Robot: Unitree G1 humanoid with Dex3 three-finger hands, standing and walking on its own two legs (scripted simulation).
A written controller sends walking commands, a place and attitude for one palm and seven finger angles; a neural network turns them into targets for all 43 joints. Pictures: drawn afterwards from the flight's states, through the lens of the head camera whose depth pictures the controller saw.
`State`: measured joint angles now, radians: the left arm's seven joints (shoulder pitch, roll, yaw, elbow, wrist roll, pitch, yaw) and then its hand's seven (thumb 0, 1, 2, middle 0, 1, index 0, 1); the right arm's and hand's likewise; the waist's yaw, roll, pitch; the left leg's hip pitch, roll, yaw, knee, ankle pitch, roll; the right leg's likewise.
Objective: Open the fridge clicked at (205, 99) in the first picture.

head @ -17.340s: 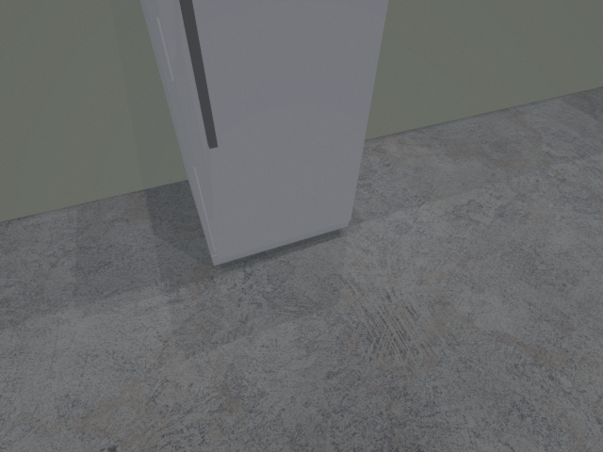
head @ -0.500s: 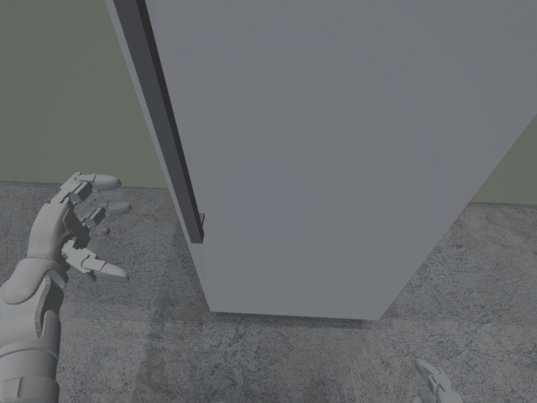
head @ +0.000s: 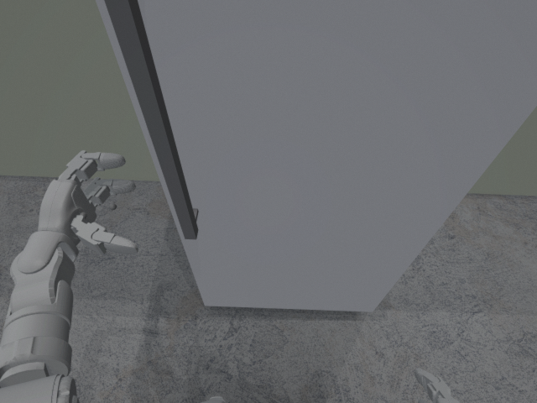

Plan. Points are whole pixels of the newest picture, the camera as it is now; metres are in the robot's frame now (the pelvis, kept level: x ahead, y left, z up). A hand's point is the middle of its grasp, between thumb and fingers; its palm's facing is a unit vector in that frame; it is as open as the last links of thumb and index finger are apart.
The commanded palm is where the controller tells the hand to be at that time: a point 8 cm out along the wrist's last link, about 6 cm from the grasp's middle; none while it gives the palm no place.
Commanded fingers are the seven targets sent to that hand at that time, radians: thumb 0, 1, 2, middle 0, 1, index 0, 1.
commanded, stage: move the hooked fingers beside the handle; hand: left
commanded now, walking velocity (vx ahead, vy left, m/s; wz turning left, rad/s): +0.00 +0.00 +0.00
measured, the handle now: (170, 143) +0.46 +0.17 +0.13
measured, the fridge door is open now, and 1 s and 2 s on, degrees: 0 0 0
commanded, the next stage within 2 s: feel for the door with the fingertips in 1.22 s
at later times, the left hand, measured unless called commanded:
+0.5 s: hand (128, 185) +0.41 +0.23 +0.09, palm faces +0.01 -1.00 -0.01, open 14.0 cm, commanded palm +0.38 +0.28 +0.09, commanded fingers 0.00 -0.50 0.30 -0.30 -1.20 -0.30 -1.20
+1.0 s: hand (128, 191) +0.40 +0.23 +0.08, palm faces +0.02 -1.00 +0.00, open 14.0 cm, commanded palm +0.37 +0.29 +0.09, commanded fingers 0.00 -0.50 0.30 -0.30 -1.20 -0.30 -1.20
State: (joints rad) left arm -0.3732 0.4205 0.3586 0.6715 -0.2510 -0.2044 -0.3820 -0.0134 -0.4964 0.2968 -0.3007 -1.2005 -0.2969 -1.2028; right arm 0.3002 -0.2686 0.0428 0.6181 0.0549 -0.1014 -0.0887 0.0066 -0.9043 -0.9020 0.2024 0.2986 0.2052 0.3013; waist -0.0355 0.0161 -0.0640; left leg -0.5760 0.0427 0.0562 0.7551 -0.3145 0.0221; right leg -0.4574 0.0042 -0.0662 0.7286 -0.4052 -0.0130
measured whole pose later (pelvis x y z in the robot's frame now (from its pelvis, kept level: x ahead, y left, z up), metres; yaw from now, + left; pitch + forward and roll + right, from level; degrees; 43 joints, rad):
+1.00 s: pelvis +0.00 +0.00 -0.01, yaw -1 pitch +10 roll -2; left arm -0.47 0.43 0.37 0.79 -0.23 -0.25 -0.36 -0.01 -0.50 0.30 -0.30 -1.20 -0.30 -1.20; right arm 0.33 -0.26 0.04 0.61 0.05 -0.01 -0.07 0.01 -0.91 -0.90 0.20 0.30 0.20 0.30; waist -0.06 0.01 -0.10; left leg -0.64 0.06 0.06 0.80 -0.34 0.02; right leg -0.52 0.02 -0.05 0.77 -0.42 -0.01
